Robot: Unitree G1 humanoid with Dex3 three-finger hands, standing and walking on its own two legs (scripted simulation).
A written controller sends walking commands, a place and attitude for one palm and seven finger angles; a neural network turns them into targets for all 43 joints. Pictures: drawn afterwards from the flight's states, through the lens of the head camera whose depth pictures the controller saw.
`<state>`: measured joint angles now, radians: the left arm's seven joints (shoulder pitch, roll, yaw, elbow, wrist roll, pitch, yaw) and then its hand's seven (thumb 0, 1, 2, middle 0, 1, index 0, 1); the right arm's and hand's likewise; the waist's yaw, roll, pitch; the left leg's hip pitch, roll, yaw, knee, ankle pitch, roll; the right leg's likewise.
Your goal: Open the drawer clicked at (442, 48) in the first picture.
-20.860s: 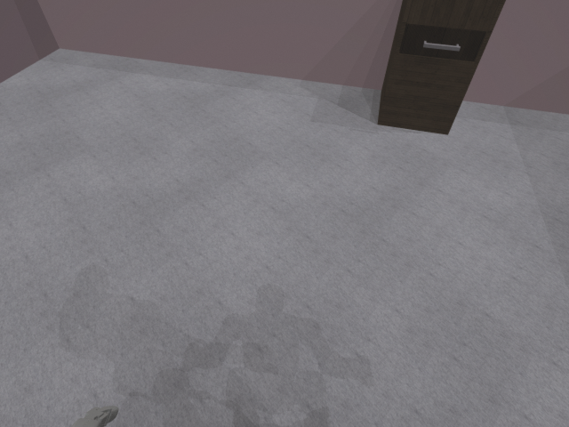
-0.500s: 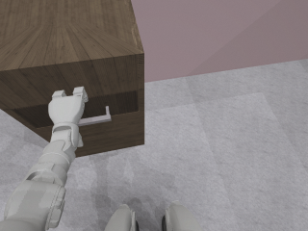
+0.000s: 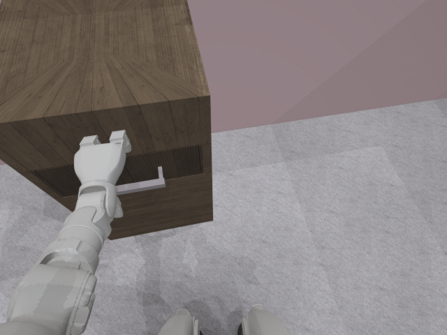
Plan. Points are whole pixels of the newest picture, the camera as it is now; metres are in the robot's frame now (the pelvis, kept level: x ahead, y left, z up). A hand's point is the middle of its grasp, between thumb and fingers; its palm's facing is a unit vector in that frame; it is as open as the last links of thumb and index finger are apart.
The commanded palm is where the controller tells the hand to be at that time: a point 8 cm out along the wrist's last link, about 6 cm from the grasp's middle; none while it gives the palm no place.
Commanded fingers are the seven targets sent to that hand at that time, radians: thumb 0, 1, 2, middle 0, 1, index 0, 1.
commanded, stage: draw the hand back to the body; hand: left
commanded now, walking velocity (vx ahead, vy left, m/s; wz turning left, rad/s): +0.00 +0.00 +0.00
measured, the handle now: (128, 182) +0.48 +0.22 -0.18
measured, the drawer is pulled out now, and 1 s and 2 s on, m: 0.00 0.00 0.00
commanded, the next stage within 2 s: step back with the hand held close in 1.56 s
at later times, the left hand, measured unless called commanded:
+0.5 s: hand (67, 200) +0.34 +0.24 +0.04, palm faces -0.01 -0.08 -1.00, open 13.8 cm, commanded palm +0.31 +0.25 +0.12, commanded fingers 0.00 -0.50 0.30 -0.30 -1.20 -0.30 -1.20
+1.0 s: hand (0, 225) +0.26 +0.22 +0.18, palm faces +0.33 -0.88 -0.34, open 11.8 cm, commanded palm +0.21 +0.26 +0.20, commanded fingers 0.00 0.31 0.64 -0.24 -0.68 -0.24 -0.68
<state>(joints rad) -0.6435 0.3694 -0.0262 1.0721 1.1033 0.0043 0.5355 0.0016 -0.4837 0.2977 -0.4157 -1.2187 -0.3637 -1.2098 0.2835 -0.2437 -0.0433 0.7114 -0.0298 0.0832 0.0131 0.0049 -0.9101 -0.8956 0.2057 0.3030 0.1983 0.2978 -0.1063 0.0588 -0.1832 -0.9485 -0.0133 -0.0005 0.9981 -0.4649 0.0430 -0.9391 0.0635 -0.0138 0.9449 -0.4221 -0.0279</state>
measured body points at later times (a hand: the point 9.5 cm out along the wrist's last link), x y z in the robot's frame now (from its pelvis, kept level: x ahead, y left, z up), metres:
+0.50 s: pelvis +0.02 +0.00 +0.04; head +0.06 -0.02 +0.49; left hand +0.34 +0.24 +0.10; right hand +0.18 -0.25 -0.07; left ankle -0.01 +0.09 -0.67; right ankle +0.00 -0.11 -0.67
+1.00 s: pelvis +0.04 -0.01 +0.07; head +0.03 -0.04 +0.52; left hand +0.24 +0.27 +0.20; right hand +0.23 -0.22 -0.02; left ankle -0.01 +0.09 -0.67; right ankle +0.00 -0.11 -0.67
